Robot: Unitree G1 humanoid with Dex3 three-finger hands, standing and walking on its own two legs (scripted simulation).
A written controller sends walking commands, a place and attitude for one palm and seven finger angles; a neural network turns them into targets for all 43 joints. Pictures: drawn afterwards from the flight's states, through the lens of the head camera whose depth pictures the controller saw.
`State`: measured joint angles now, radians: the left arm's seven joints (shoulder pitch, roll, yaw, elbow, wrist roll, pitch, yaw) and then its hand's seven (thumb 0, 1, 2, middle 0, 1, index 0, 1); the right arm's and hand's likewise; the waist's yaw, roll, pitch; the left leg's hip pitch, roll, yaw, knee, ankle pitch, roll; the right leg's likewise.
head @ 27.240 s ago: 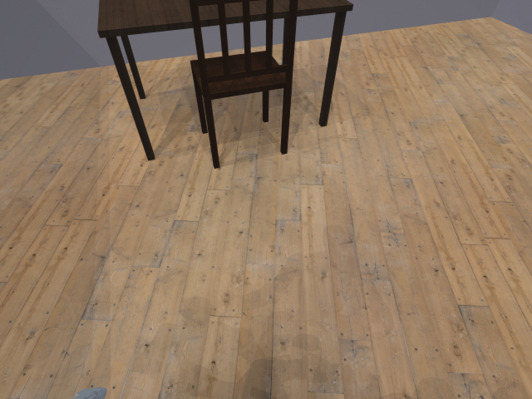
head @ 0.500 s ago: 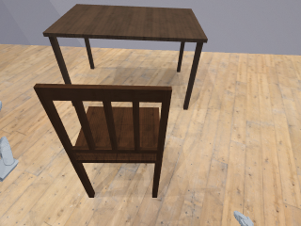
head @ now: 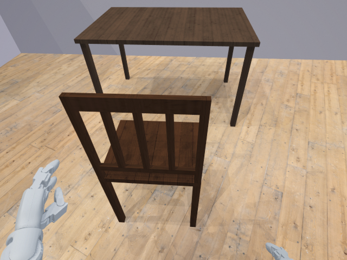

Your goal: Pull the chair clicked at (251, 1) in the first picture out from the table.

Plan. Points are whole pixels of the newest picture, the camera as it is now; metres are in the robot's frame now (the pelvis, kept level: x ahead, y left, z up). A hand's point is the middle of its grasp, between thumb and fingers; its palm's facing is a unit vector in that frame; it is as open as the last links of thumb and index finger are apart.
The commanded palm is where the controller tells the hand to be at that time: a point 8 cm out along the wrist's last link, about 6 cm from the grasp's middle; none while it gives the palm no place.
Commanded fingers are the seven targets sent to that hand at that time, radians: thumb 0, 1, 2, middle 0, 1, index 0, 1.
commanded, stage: let the arm hang, fingers relaxed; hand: left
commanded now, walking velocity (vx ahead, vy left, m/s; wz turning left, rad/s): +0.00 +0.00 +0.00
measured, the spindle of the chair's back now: (142, 142) +0.52 +0.15 -0.07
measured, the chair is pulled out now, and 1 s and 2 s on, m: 0.69 0.69 0.69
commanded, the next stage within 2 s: look to check the result in 1.00 s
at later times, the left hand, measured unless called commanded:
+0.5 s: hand out of the picture +0.01 +0.17 -0.15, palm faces +0.02 -0.97 -0.24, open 7.3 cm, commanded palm none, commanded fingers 0.00 0.90 0.90 -0.20 -0.30 -0.20 -0.30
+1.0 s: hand out of the picture +0.04 +0.14 -0.16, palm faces +0.03 -0.98 -0.19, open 7.4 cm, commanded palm none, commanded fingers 0.00 0.90 0.90 -0.20 -0.30 -0.20 -0.30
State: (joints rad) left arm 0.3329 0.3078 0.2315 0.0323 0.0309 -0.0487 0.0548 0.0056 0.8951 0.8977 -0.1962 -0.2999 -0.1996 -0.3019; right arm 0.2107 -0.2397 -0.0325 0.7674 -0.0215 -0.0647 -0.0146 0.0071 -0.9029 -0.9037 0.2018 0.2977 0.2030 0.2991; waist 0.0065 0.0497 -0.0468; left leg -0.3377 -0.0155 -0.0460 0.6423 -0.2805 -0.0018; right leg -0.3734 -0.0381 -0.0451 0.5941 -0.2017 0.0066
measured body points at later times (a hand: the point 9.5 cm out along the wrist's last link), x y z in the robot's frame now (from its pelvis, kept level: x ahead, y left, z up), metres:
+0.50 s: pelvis +0.04 -0.02 +0.01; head +0.06 -0.03 +0.46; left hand +0.01 +0.22 -0.14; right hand -0.01 -0.23 -0.15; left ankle +0.04 +0.12 -0.72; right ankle +0.07 -0.13 -0.72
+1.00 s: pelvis +0.04 -0.03 +0.02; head +0.05 -0.03 +0.46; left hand +0.04 +0.20 -0.14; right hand +0.00 -0.23 -0.15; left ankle +0.04 +0.12 -0.72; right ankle +0.07 -0.13 -0.72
